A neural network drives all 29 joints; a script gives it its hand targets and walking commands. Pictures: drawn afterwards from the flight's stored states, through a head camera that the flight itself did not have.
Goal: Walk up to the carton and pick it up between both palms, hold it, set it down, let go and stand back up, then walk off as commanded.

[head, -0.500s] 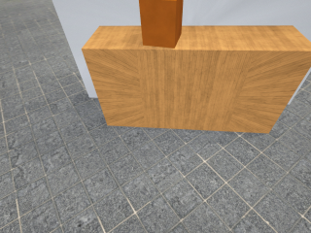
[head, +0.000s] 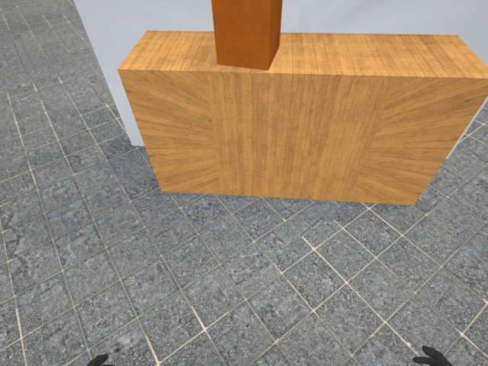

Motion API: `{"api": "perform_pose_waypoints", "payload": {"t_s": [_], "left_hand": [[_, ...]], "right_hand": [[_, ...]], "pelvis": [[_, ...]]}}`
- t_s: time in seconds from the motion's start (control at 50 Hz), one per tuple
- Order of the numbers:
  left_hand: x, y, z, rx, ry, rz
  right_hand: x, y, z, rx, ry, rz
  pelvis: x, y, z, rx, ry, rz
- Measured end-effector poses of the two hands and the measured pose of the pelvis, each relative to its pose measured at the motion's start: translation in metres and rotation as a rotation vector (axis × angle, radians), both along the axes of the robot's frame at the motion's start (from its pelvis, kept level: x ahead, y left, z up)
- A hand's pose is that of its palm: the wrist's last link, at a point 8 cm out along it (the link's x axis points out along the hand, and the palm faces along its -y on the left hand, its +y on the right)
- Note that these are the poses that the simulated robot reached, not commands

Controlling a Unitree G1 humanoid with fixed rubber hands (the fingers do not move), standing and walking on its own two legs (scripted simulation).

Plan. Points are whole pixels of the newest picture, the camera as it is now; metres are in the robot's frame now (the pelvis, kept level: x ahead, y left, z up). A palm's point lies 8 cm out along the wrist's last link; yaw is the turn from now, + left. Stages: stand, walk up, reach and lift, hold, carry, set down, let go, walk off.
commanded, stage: stand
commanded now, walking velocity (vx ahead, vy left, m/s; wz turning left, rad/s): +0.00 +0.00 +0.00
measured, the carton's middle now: (249, 21) +1.22 +0.01 +0.06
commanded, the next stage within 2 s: none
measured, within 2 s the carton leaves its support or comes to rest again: neither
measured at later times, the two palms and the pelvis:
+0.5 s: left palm out of the picture +0.10 +0.29 -0.11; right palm out of the picture +0.07 -0.32 -0.12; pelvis +0.00 -0.01 +0.00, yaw +0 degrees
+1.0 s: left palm out of the picture +0.11 +0.29 -0.11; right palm out of the picture +0.09 -0.32 -0.11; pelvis +0.01 -0.01 +0.00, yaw -1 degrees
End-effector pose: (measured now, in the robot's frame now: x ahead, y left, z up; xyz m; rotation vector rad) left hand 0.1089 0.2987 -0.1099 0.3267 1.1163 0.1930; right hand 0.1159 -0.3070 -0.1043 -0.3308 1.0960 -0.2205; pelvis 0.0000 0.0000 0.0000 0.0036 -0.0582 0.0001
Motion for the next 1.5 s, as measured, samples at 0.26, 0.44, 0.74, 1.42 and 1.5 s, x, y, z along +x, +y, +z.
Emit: {"api": "perform_pose_waypoints", "payload": {"t_s": [0.26,0.44,0.74,1.42,1.5], "left_hand": [[-0.010,-0.001,0.004,0.022,0.024,0.012],[-0.012,-0.005,0.003,0.021,0.032,0.010],[-0.005,-0.007,0.002,0.013,0.027,0.000],[0.004,-0.005,0.004,0.023,0.024,-0.001],[0.003,-0.005,0.004,0.022,0.025,-0.001]], "right_hand": [[-0.030,-0.007,-0.010,0.019,0.073,-0.027],[-0.042,-0.010,-0.012,0.019,0.099,-0.037],[-0.036,-0.012,-0.010,0.009,0.092,-0.032],[-0.022,-0.010,-0.009,0.011,0.078,-0.024],[-0.022,-0.010,-0.009,0.010,0.079,-0.023]], "pelvis": [[-0.002,-0.008,0.001,0.000,0.002,-0.004],[-0.002,-0.010,0.001,0.000,0.009,-0.007],[0.003,-0.011,0.001,0.000,0.012,-0.011],[0.013,-0.010,0.002,0.002,0.011,-0.013],[0.013,-0.010,0.002,0.001,0.011,-0.014]]}}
